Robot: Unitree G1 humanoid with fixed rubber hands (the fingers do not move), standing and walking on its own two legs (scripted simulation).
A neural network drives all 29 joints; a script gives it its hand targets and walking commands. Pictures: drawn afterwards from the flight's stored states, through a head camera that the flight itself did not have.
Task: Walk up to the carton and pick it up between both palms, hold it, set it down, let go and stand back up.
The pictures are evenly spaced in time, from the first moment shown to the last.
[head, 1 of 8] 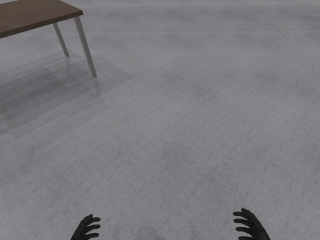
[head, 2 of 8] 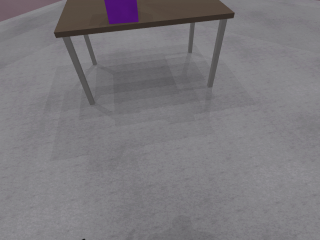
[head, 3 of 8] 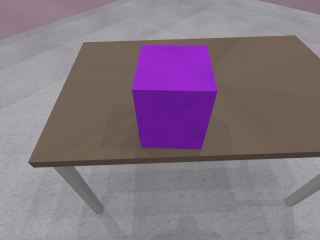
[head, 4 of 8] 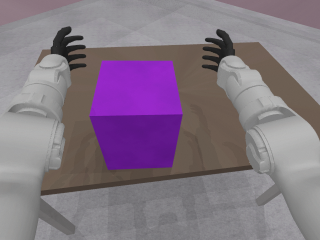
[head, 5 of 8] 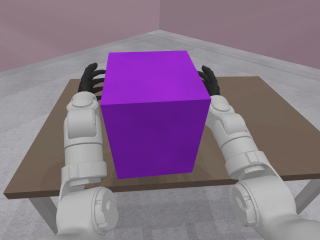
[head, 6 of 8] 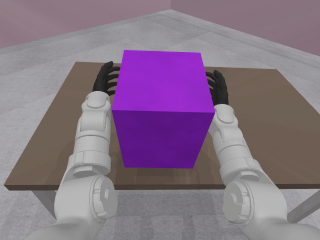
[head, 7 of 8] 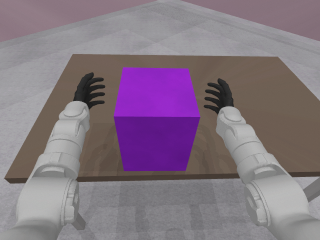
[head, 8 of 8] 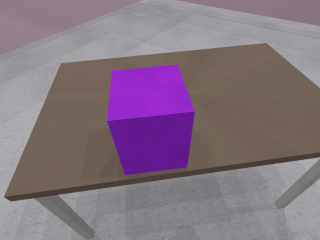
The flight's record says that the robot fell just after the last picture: no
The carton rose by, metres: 0.25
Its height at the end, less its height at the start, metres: +0.00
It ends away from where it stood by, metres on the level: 0.02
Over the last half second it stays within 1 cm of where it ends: yes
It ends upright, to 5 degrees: yes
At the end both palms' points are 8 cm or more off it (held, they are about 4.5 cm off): yes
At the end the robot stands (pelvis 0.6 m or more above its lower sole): yes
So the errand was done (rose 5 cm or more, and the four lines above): yes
